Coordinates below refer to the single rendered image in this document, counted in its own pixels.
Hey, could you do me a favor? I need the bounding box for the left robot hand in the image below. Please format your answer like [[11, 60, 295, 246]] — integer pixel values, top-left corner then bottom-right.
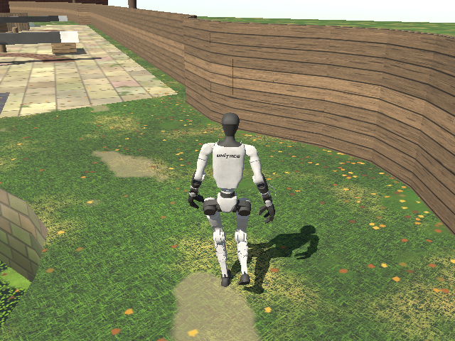
[[188, 194, 204, 209]]

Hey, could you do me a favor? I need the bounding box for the robot left upper arm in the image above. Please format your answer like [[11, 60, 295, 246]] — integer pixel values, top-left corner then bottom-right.
[[194, 143, 215, 182]]

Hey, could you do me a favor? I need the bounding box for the robot right upper arm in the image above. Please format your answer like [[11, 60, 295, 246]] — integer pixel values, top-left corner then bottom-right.
[[244, 144, 264, 185]]

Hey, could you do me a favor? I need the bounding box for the left robot forearm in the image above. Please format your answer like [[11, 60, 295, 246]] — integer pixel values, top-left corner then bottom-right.
[[189, 171, 202, 197]]

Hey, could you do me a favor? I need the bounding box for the right robot hand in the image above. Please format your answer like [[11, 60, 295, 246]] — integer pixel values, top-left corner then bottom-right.
[[259, 204, 275, 224]]

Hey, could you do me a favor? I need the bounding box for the right robot shin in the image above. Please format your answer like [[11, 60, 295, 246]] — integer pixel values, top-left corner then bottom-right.
[[237, 231, 248, 275]]

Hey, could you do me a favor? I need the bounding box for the right robot forearm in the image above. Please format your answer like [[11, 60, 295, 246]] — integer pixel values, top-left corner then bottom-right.
[[257, 173, 273, 207]]

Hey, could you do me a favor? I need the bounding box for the humanoid robot torso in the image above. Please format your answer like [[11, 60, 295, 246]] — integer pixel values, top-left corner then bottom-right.
[[213, 139, 245, 213]]

